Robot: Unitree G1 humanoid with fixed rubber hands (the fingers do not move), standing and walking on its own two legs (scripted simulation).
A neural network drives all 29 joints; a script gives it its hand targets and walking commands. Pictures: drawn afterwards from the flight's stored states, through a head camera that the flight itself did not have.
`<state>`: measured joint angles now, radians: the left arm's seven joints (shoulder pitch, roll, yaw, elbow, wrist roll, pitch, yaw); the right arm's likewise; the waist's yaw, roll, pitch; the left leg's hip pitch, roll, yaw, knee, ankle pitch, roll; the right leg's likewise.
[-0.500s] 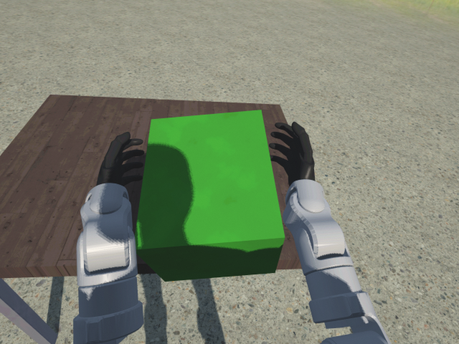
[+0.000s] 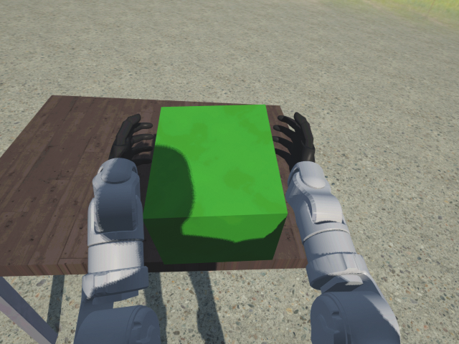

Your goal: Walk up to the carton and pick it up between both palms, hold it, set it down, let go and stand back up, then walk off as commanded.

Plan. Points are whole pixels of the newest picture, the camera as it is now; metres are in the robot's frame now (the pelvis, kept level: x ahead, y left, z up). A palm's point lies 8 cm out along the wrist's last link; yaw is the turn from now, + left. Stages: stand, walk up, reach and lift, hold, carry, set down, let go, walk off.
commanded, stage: hold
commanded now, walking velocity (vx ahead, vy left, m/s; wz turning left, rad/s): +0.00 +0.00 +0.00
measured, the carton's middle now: (216, 182) +0.41 +0.01 +0.10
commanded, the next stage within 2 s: none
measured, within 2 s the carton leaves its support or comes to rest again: neither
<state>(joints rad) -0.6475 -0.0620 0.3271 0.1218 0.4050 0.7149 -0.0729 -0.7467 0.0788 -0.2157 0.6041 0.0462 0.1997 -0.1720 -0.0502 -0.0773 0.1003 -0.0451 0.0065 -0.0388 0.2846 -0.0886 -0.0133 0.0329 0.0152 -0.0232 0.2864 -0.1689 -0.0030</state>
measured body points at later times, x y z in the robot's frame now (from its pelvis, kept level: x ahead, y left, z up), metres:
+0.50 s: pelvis +0.01 +0.00 +0.00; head -0.01 +0.03 +0.45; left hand +0.35 +0.18 +0.17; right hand +0.37 -0.12 +0.18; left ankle +0.06 +0.13 -0.75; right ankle +0.01 -0.11 -0.75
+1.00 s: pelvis +0.01 +0.00 +0.00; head +0.00 +0.03 +0.45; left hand +0.39 +0.17 +0.17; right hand +0.40 -0.12 +0.18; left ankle +0.06 +0.13 -0.75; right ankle +0.01 -0.11 -0.75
